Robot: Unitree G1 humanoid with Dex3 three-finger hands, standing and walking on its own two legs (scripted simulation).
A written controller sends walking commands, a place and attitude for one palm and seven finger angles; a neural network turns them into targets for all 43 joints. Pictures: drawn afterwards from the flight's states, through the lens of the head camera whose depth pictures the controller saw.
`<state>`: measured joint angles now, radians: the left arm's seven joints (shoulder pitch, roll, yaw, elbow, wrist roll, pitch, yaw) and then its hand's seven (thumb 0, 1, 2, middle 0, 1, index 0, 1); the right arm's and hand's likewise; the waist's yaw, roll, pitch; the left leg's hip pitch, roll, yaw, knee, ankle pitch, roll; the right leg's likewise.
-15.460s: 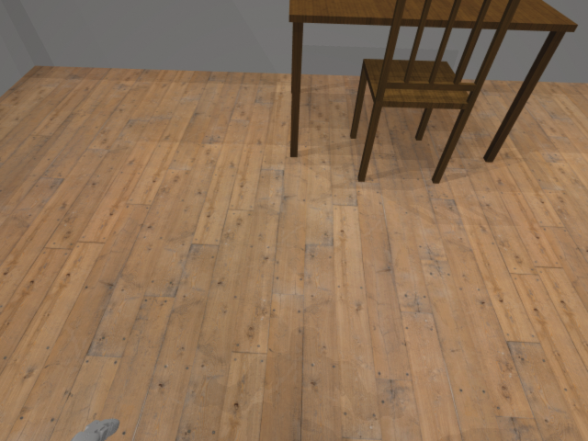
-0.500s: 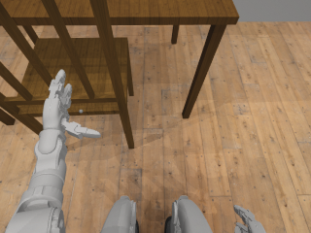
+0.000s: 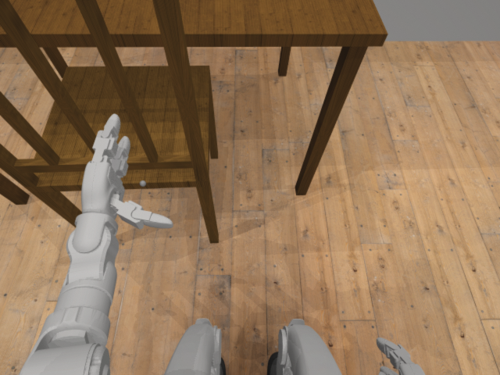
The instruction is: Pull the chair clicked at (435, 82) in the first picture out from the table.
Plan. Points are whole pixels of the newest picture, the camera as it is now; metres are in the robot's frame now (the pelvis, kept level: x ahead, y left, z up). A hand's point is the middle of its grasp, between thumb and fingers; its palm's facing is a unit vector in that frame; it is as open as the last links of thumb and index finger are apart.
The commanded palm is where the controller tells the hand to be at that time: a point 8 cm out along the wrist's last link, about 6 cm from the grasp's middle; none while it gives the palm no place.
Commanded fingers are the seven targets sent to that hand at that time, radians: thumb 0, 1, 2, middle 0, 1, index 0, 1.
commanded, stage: aim the fingers beside a spindle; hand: left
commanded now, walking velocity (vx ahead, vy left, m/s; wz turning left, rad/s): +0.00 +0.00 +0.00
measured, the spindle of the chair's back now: (64, 101) +0.53 +0.33 +0.07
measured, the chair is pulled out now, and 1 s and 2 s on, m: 0.00 0.00 0.00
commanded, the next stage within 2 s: push the fingers through the gap in 1.26 s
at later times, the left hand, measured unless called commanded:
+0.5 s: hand (140, 184) +0.41 +0.19 +0.02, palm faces +0.09 -1.00 -0.02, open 17.0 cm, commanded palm +0.38 +0.24 +0.03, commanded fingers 0.00 -0.50 0.30 -0.06 -0.08 -0.06 -0.08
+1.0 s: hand (139, 183) +0.41 +0.19 +0.02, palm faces +0.06 -1.00 -0.03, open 17.0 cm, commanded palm +0.38 +0.24 +0.02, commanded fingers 0.00 -0.50 0.30 -0.06 -0.08 -0.06 -0.08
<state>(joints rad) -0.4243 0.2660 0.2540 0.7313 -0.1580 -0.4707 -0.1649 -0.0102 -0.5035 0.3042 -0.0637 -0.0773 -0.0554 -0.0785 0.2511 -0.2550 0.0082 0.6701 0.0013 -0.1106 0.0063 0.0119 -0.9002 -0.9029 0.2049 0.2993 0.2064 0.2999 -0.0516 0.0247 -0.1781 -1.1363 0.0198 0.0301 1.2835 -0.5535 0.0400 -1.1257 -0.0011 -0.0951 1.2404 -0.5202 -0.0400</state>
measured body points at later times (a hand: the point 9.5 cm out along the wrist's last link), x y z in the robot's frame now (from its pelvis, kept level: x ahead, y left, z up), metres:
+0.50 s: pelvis +0.00 +0.00 -0.01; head +0.12 +0.02 +0.42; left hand +0.40 +0.24 +0.02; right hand +0.12 -0.26 -0.12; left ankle +0.03 +0.09 -0.62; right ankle +0.04 -0.10 -0.62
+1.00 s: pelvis +0.00 +0.00 +0.00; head +0.11 +0.02 +0.43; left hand +0.40 +0.24 +0.02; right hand +0.12 -0.26 -0.12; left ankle +0.03 +0.09 -0.62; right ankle +0.04 -0.10 -0.62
